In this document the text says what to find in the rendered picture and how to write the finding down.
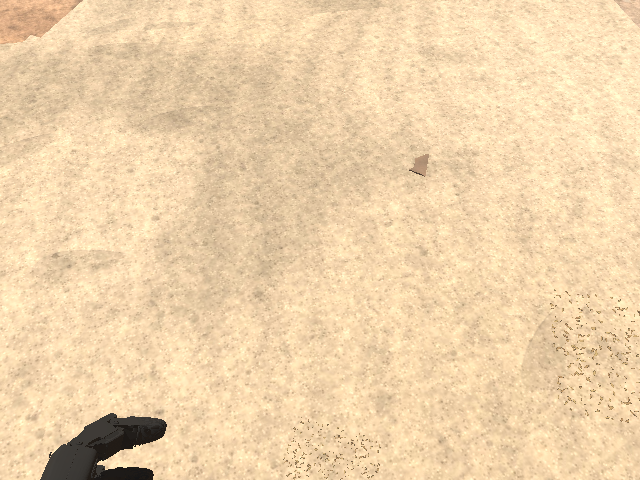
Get robot left hand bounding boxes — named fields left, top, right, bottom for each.
left=40, top=413, right=167, bottom=480

